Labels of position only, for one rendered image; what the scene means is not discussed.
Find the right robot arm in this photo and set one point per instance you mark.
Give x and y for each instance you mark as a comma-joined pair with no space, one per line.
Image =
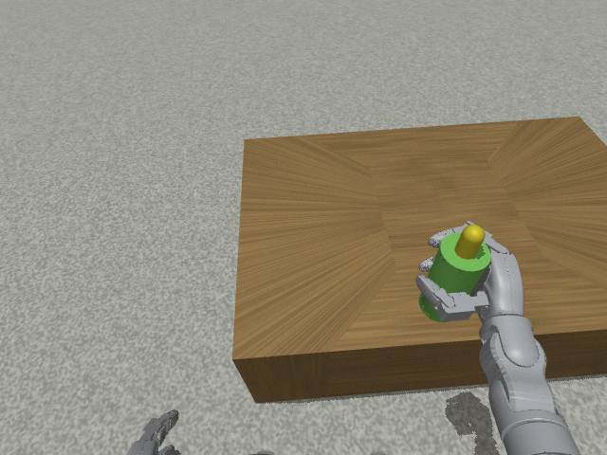
526,413

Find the right robot hand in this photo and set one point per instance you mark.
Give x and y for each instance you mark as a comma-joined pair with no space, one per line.
499,291

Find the left robot hand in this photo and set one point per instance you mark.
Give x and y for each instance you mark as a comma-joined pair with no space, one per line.
153,436

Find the bottle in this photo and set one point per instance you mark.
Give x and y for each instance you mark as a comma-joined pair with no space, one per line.
460,262

